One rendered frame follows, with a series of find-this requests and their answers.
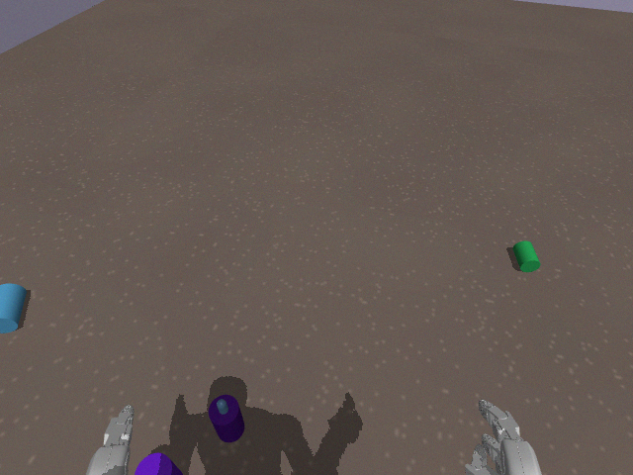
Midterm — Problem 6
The right robot hand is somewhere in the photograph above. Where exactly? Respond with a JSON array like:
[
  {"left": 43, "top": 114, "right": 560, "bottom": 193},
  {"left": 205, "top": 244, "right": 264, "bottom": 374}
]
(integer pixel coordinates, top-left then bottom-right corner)
[{"left": 465, "top": 399, "right": 542, "bottom": 475}]

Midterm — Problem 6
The left robot hand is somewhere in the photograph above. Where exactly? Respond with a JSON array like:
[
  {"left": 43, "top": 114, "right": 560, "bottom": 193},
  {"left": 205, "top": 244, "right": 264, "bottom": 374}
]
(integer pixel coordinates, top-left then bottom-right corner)
[{"left": 86, "top": 405, "right": 135, "bottom": 475}]

